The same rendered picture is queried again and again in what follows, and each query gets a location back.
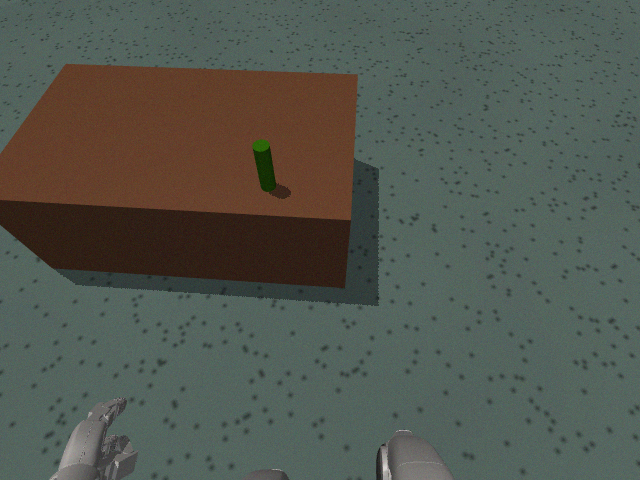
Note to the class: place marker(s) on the left robot arm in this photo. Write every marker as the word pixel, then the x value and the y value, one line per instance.
pixel 77 472

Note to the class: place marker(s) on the can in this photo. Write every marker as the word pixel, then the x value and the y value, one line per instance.
pixel 263 159

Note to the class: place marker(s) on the left robot hand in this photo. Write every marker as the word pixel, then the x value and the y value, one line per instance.
pixel 88 443

